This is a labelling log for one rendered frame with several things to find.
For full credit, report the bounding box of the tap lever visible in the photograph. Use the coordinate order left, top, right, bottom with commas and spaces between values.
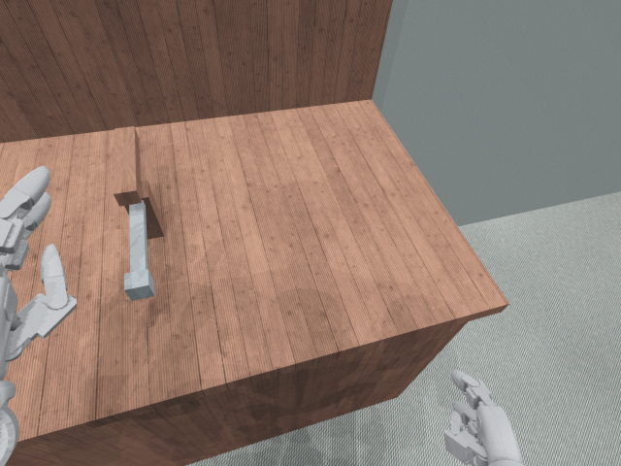
124, 200, 155, 301

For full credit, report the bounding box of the left robot hand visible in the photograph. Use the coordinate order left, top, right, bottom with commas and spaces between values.
0, 166, 77, 381

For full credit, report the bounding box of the counter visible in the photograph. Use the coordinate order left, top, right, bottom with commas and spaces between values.
0, 0, 509, 466

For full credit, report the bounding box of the left robot forearm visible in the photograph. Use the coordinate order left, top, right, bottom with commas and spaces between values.
0, 381, 19, 466

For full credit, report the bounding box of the right robot hand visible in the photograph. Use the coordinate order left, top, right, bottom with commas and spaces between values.
444, 369, 523, 466

